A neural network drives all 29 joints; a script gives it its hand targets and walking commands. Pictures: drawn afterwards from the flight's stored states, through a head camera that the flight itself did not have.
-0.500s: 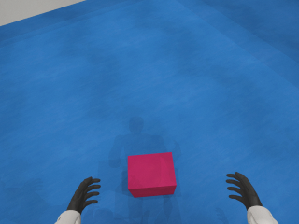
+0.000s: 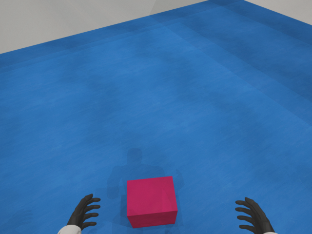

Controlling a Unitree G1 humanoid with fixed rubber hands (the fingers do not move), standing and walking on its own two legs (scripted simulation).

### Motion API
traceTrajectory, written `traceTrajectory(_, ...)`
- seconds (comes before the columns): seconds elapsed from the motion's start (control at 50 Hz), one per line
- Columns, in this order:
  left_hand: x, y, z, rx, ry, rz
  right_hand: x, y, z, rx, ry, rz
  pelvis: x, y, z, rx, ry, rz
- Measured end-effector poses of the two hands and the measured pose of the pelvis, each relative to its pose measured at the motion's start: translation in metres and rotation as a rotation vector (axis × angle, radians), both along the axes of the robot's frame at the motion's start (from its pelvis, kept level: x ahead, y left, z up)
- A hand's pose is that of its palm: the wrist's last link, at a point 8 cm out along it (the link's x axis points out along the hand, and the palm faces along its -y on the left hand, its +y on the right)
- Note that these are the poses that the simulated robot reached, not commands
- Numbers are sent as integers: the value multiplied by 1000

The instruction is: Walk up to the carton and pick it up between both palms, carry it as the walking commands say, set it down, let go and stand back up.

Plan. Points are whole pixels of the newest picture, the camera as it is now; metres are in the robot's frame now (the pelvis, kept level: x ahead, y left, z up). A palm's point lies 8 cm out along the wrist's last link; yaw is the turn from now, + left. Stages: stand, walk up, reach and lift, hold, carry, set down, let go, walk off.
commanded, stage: let go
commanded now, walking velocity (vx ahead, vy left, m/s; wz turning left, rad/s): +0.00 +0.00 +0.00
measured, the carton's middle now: (151, 203) +0.39 +0.08 -0.64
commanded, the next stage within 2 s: stand in 0.04 s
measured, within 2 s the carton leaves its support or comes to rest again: neither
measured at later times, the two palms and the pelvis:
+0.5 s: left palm out of the picture +0.14 +0.30 -0.10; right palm out of the picture +0.13 -0.28 -0.08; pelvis +0.01 +0.02 +0.00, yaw -1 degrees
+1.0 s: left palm out of the picture +0.11 +0.32 -0.10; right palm out of the picture +0.09 -0.28 -0.09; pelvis +0.00 +0.03 +0.00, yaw -2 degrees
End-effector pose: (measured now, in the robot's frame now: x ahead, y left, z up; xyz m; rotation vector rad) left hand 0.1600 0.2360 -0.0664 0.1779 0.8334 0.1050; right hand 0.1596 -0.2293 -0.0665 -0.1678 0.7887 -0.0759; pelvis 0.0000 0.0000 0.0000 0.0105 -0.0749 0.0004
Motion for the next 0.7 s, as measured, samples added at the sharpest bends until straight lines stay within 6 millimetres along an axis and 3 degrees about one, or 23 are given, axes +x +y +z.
traceTrajectory(0.08, -4, 12, -4, 36, 1, 14, -2, -1, -4, -58, 19, 18, 0, 4, -1, -6, 24, 1)
traceTrajectory(0.28, -19, 58, -23, 134, 59, 9, -22, -44, -6, -225, 114, -46, 7, 13, -2, -13, 66, -14)
traceTrajectory(0.7, -27, 75, -33, 166, 153, -22, -46, -44, -18, -229, 217, -99, 10, 25, 1, -11, 52, -29)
